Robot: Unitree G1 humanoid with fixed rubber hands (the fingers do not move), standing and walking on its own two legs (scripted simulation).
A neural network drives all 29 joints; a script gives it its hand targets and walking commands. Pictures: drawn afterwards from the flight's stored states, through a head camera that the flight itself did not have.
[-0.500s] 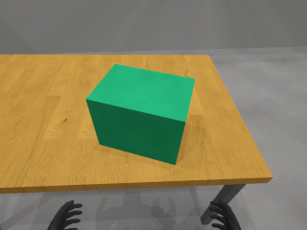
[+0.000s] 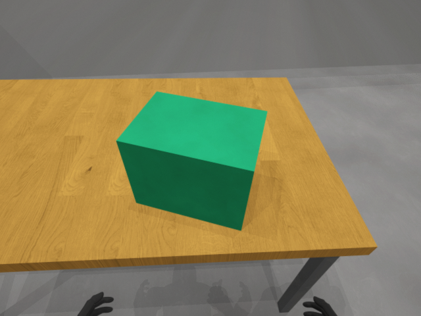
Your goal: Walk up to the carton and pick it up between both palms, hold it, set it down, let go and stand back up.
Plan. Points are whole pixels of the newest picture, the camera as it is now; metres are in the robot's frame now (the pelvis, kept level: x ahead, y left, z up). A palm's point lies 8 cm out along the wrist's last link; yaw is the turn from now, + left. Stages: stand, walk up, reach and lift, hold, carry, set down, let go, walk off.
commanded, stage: stand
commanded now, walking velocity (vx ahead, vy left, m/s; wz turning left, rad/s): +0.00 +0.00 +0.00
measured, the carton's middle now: (198, 159) +0.49 +0.03 +0.03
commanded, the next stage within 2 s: none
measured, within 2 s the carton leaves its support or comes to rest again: neither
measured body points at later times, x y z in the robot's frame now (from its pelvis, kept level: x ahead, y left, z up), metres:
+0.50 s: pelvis -0.03 +0.01 +0.00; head -0.04 +0.00 +0.45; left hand +0.04 +0.27 -0.11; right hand +0.04 -0.25 -0.13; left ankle -0.02 +0.12 -0.74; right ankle +0.01 -0.10 -0.74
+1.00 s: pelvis -0.05 +0.01 -0.01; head -0.05 +0.00 +0.44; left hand -0.02 +0.27 -0.13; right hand -0.01 -0.25 -0.15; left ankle -0.02 +0.12 -0.74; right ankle +0.01 -0.10 -0.74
